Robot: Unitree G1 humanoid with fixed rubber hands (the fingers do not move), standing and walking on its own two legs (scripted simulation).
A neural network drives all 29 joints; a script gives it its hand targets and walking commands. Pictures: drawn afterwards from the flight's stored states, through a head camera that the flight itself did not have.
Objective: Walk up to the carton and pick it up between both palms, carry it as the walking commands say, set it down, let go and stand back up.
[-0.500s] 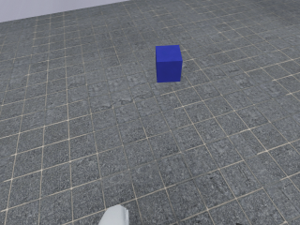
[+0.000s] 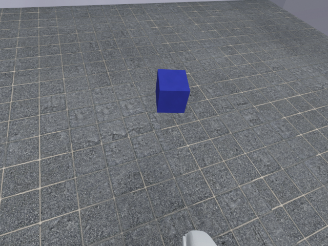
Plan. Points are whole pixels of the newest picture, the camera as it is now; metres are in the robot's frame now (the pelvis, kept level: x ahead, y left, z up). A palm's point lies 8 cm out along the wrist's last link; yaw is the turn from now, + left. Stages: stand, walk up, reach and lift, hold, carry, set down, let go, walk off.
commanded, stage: walk up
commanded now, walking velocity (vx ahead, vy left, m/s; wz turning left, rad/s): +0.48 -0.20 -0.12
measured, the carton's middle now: (171, 91) +1.31 -0.14 -0.65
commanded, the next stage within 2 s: none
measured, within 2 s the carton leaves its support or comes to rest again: neither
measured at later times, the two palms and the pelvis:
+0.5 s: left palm (106, 192) +0.27 +0.16 -0.12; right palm (269, 201) +0.26 -0.35 -0.15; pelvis +0.23 -0.10 +0.00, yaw -1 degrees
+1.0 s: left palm (100, 133) +0.50 +0.22 -0.15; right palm (240, 137) +0.48 -0.30 -0.11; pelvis +0.47 -0.03 +0.00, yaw -1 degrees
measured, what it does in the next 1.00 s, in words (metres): walks ahead: right foot, then left foot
